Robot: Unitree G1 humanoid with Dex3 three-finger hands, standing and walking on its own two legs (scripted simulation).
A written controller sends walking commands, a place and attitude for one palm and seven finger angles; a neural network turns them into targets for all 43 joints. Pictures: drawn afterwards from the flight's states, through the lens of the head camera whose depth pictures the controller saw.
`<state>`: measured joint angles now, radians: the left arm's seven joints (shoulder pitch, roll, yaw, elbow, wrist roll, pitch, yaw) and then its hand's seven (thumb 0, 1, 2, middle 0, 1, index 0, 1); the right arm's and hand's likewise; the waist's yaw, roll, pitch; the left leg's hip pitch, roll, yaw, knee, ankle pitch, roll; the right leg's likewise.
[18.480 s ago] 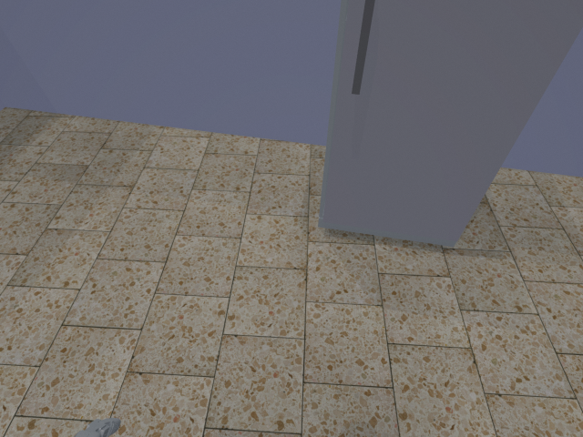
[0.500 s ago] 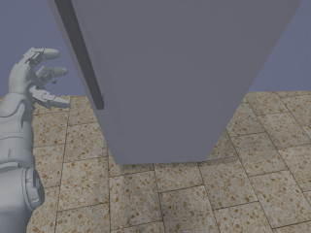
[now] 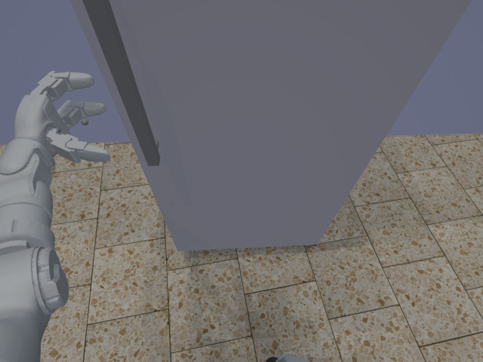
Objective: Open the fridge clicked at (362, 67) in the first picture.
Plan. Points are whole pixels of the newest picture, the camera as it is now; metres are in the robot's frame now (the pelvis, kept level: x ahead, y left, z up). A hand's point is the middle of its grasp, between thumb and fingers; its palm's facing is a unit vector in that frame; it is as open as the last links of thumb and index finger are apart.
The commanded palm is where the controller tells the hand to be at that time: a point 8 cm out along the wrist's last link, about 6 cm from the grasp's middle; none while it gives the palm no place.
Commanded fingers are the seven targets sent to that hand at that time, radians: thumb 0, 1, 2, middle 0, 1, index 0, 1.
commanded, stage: move the hooked fingers beside the handle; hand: left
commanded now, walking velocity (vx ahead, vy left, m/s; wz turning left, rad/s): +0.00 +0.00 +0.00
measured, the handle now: (131, 85) +0.52 +0.18 +0.15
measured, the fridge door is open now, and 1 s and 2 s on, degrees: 0 0 0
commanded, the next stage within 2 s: feel for the door with the fingertips in 0.14 s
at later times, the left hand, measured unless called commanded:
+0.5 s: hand (100, 126) +0.44 +0.21 +0.14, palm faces -0.01 -1.00 +0.01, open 14.0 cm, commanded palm +0.42 +0.26 +0.13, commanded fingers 0.00 -0.50 0.30 -0.30 -1.20 -0.30 -1.20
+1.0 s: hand (104, 115) +0.46 +0.21 +0.14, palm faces +0.01 -1.00 +0.00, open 14.0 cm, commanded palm +0.44 +0.26 +0.13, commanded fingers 0.00 -0.50 0.30 -0.30 -1.20 -0.30 -1.20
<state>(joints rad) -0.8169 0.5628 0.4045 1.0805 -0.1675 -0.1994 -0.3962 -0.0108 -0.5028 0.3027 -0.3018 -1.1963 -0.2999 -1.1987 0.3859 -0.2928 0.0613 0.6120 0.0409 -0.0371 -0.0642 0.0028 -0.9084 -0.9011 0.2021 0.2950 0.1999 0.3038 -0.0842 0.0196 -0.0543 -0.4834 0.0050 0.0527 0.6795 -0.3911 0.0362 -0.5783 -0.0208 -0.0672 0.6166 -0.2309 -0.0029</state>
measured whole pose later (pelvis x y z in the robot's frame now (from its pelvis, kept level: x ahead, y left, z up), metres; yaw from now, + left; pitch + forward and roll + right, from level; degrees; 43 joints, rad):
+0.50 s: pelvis +0.00 +0.00 +0.00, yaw +1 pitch +10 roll -1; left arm -0.75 0.43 0.32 0.93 -0.19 -0.16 -0.33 -0.01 -0.51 0.30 -0.30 -1.20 -0.30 -1.20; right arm 0.35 -0.28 0.05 0.61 0.04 -0.05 -0.05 0.00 -0.91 -0.90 0.20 0.29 0.20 0.30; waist -0.06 0.02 -0.07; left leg -0.45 0.00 0.04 0.67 -0.39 0.04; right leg -0.54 -0.03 -0.08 0.61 -0.23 0.00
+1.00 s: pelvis -0.01 -0.01 +0.00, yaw +1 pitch +11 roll -1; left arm -0.87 0.51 0.36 1.09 -0.17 -0.23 -0.34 -0.01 -0.50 0.30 -0.30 -1.20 -0.30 -1.20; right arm 0.39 -0.30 0.05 0.66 0.04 -0.05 -0.07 0.00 -0.91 -0.90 0.20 0.29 0.20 0.30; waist -0.09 0.02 -0.04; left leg -0.49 0.01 0.04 0.68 -0.38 0.03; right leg -0.58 -0.02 -0.08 0.62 -0.23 -0.01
